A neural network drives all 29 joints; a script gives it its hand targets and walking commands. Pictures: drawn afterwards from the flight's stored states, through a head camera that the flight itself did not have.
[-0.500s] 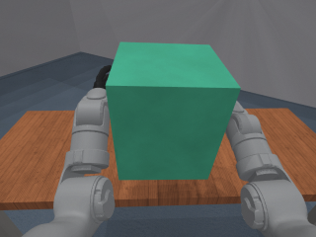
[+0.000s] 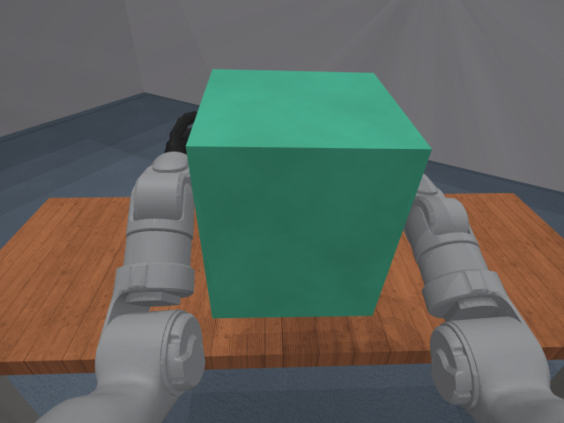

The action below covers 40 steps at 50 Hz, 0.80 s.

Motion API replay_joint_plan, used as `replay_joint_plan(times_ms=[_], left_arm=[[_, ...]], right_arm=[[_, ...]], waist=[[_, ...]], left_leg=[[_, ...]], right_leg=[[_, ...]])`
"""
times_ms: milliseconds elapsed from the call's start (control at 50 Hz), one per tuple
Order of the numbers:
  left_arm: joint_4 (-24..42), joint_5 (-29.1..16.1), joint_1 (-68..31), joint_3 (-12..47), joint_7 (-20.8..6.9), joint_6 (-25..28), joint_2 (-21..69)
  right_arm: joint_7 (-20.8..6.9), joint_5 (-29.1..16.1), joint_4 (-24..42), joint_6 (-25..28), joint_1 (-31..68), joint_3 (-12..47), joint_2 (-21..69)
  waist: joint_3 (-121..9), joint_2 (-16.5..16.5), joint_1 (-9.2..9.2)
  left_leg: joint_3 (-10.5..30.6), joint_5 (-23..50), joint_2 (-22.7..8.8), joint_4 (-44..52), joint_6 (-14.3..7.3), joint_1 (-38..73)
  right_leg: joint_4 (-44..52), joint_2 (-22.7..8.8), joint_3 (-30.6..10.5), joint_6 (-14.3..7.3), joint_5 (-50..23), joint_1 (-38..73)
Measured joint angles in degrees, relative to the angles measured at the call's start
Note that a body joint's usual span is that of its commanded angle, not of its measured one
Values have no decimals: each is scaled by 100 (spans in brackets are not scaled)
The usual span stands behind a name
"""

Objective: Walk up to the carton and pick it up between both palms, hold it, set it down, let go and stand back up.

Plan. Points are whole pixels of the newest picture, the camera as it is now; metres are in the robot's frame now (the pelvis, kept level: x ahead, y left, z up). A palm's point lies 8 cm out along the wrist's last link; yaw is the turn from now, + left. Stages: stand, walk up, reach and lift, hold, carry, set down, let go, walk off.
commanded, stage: hold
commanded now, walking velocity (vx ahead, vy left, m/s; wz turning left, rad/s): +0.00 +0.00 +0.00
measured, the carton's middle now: (293, 194) +0.34 +0.00 +0.23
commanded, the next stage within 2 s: none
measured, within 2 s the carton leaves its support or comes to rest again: neither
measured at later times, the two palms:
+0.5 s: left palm (178, 164) +0.38 +0.15 +0.26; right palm (400, 176) +0.37 -0.15 +0.24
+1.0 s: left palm (177, 163) +0.38 +0.15 +0.26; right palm (400, 176) +0.37 -0.15 +0.24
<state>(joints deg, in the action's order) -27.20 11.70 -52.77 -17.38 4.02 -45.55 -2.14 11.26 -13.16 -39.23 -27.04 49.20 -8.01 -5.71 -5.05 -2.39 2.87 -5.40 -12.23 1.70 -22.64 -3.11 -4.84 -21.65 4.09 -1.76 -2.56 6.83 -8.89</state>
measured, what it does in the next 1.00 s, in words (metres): stands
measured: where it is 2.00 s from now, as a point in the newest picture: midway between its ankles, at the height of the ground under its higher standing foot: outside the picture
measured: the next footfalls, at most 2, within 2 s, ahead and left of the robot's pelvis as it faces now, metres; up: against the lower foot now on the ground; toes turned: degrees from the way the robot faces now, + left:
none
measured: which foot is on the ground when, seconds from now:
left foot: down 0.00-1.00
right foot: down 0.00-1.00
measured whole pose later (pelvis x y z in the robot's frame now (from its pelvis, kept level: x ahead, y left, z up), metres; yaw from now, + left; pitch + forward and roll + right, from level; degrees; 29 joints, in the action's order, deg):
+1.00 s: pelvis +0.00 +0.00 +0.00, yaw +0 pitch -6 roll +0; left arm -26.4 12.2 -53.1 -17.4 2.9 -46.3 -2.4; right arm 11.7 -13.4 -37.4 -28.7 49.4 -8.0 -5.8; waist -4.9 -2.4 2.9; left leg -5.4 -12.2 1.7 -22.7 -3.1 -4.7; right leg -21.6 4.1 -1.8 -2.6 6.7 -8.7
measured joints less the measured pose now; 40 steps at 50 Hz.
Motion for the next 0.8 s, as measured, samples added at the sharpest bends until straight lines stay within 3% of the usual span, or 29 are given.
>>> replay_joint_plan(times_ms=[800], left_arm=[[78,65,-27,-70,-102,-68,7]], right_arm=[[48,-27,170,-162,16,4,-8]], waist=[[17,0,0]], left_leg=[[1,0,0,-6,0,16]], right_leg=[[3,0,0,0,-6,21]])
